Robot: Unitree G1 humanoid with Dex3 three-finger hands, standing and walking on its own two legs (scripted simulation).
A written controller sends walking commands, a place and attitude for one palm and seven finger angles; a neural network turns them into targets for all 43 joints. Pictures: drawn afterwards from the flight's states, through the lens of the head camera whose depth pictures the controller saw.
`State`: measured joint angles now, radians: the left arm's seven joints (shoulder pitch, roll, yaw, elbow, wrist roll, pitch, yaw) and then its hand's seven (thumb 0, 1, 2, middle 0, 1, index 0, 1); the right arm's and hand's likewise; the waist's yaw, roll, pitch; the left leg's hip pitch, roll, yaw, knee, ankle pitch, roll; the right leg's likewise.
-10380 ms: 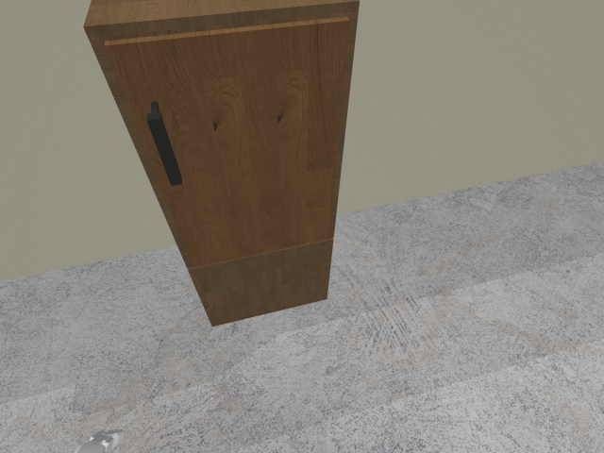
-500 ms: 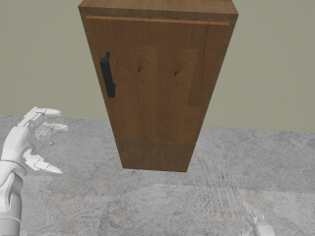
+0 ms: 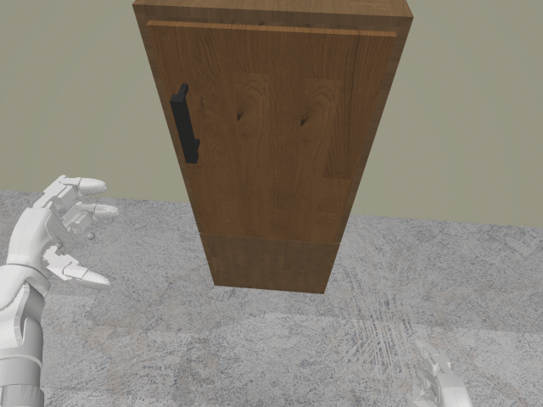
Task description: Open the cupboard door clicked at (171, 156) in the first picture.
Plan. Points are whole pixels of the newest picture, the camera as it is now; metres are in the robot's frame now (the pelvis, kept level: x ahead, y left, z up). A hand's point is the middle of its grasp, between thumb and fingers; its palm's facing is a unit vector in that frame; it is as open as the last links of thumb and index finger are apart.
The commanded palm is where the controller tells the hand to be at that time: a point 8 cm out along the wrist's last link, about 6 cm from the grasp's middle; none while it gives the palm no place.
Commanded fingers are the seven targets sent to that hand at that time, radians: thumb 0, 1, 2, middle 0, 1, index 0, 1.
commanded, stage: move the hooked fingers beside the handle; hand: left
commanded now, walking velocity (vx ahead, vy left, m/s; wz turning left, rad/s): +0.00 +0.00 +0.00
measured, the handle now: (188, 124) +0.58 +0.21 +0.08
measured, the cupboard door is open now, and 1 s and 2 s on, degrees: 0 0 0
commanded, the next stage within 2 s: none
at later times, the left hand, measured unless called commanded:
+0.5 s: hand (115, 193) +0.39 +0.27 +0.09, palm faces +0.01 -1.00 -0.02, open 13.9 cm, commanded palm +0.37 +0.32 +0.09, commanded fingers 0.00 -0.50 0.30 -0.30 -1.20 -0.30 -1.20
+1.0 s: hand (135, 162) +0.46 +0.27 +0.09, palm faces -0.02 -1.00 -0.02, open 14.0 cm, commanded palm +0.44 +0.31 +0.09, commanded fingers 0.00 -0.50 0.30 -0.30 -1.20 -0.30 -1.20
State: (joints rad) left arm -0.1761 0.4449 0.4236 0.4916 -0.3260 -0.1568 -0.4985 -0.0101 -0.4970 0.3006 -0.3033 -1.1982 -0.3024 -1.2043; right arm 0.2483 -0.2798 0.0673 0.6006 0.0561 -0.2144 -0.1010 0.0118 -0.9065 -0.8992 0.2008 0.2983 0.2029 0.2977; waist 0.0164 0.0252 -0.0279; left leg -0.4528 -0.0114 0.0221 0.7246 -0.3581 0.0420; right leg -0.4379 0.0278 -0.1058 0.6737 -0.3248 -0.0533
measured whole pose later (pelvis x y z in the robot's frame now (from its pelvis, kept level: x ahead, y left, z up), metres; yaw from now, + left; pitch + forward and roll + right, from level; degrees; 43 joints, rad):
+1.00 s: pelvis +0.01 +0.02 -0.01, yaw -2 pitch +13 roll -2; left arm -0.73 0.58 0.43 1.07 -0.18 -0.30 -0.45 -0.01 -0.50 0.30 -0.30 -1.20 -0.30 -1.20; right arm 0.37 -0.29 0.05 0.63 0.04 -0.05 -0.06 0.01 -0.91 -0.90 0.20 0.30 0.20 0.30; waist -0.09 0.01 -0.06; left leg -0.65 -0.01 0.05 0.81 -0.39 0.06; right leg -0.63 0.03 -0.08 0.74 -0.34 -0.03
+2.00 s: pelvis +0.03 +0.03 -0.02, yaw -3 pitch +19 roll -4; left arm -0.87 0.68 0.47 1.17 -0.13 -0.29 -0.45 -0.01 -0.50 0.30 -0.30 -1.20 -0.30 -1.20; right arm 0.40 -0.29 0.05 0.59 0.01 0.09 -0.03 0.00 -0.91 -0.90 0.20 0.30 0.20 0.30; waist -0.15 0.02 -0.09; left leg -0.76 0.02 0.04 0.87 -0.44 0.07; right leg -0.73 0.05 -0.08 0.75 -0.35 -0.02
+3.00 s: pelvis +0.02 +0.02 -0.02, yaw -3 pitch +20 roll -4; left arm -0.95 0.65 0.44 1.21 -0.12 -0.30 -0.38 -0.01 -0.50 0.30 -0.30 -1.20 -0.32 -1.23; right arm 0.41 -0.29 0.05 0.61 0.00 0.07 -0.03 0.00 -0.91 -0.90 0.20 0.30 0.20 0.30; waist -0.17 0.02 -0.08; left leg -0.81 0.01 0.03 0.90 -0.44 0.07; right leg -0.78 0.05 -0.10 0.79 -0.36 -0.03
